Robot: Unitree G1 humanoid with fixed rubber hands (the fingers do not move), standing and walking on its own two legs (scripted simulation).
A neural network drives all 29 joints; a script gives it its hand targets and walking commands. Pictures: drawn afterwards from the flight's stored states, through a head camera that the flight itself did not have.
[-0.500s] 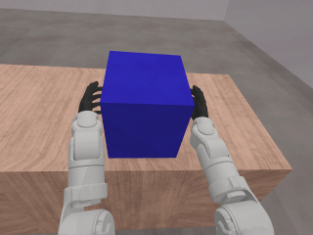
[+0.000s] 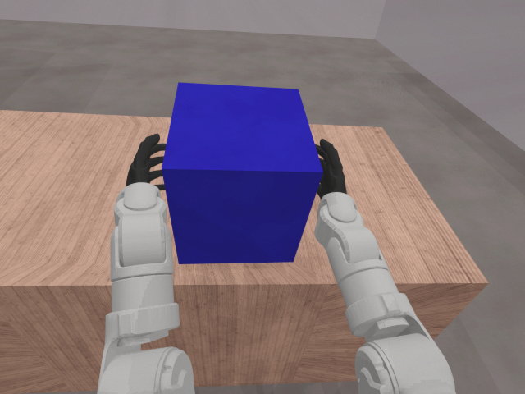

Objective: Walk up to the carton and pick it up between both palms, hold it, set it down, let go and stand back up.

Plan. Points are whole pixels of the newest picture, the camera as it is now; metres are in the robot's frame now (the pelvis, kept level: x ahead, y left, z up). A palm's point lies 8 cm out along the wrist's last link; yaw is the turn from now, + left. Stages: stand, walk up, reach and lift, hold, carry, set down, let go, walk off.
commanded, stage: hold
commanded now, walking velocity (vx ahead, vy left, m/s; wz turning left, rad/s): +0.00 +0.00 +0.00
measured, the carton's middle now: (238, 176) +0.41 +0.01 +0.15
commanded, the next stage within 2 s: set down in 1.56 s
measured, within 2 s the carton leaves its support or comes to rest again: neither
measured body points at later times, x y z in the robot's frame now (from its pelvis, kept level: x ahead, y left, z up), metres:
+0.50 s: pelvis +0.01 +0.00 +0.00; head -0.04 +0.03 +0.45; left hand +0.37 +0.15 +0.18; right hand +0.37 -0.13 +0.17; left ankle +0.07 +0.12 -0.74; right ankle +0.02 -0.09 -0.74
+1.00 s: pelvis +0.01 +0.00 +0.00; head -0.04 +0.03 +0.45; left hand +0.37 +0.15 +0.17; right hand +0.37 -0.13 +0.17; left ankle +0.07 +0.12 -0.74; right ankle +0.02 -0.09 -0.74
